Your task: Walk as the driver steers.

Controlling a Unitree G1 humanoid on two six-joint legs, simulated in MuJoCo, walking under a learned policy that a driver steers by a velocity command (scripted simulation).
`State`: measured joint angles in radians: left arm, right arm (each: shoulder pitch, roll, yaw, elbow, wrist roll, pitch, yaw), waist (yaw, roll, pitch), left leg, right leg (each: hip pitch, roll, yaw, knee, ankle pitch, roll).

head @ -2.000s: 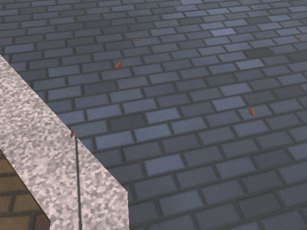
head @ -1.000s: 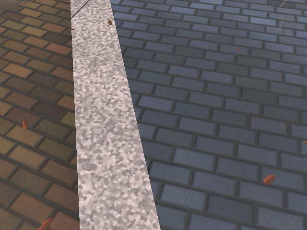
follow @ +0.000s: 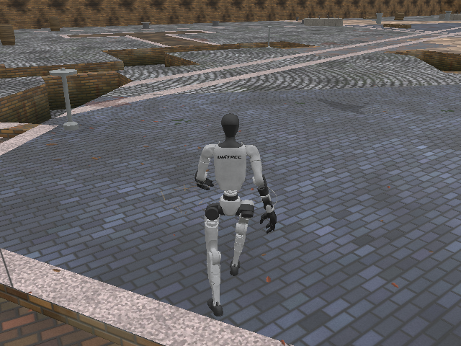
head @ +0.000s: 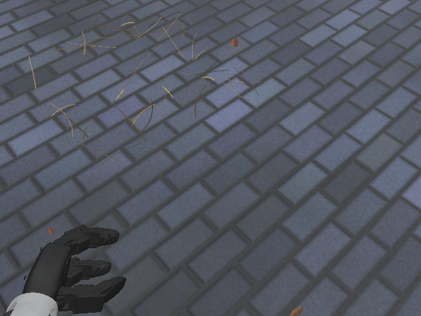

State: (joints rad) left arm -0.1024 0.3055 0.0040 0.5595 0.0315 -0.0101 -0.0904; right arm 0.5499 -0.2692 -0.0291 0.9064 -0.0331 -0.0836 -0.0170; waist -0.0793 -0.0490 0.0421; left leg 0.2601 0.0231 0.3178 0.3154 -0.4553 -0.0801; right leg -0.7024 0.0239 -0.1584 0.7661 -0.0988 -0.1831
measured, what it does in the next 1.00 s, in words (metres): walks ahead, turning right: right foot, then left foot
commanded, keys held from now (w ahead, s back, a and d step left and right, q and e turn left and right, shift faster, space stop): w+e+shift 0.06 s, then e+shift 0.04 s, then shift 0.32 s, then w+shift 0.58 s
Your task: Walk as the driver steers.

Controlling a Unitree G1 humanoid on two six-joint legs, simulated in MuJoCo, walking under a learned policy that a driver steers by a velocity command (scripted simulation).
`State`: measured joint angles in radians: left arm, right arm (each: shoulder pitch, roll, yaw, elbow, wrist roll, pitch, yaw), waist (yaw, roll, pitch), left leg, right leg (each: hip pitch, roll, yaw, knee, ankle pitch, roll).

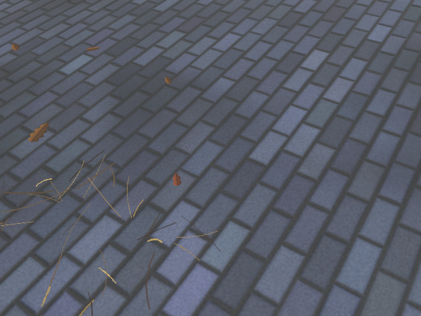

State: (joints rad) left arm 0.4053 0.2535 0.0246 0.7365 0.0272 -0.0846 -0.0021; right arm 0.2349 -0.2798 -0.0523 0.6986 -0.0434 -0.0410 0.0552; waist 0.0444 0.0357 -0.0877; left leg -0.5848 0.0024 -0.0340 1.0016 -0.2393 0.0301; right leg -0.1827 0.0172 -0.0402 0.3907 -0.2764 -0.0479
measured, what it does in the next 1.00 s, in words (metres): walks ahead, turning left: left foot, then right foot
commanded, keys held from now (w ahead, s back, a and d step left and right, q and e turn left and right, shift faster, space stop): w+shift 0.44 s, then w+q+shift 0.56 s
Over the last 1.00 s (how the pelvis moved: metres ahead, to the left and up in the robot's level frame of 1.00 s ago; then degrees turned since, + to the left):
0.60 -0.09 0.04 -21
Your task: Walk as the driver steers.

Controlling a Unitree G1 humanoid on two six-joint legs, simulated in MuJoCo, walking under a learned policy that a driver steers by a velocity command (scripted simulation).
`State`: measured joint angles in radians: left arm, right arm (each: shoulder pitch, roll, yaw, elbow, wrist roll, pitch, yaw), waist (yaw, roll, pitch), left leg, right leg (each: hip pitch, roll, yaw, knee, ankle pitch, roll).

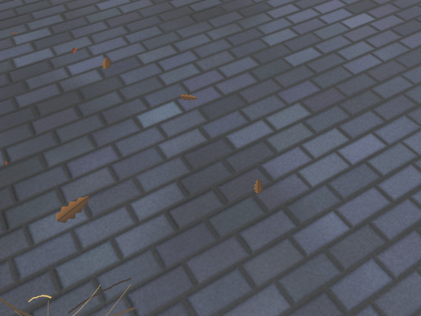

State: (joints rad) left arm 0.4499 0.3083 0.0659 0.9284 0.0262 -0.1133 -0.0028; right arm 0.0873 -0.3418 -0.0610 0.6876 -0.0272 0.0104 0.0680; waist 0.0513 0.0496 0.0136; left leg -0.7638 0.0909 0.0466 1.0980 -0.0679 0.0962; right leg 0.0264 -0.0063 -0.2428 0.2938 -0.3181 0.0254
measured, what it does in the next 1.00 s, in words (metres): walks ahead, turning left: left foot, then right foot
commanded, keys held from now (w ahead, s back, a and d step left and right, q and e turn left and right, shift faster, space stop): w+q+shift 0.54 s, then w+shift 0.26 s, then shift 0.20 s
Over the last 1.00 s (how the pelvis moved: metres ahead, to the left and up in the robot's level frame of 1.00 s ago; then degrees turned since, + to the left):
0.87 0.07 -0.01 24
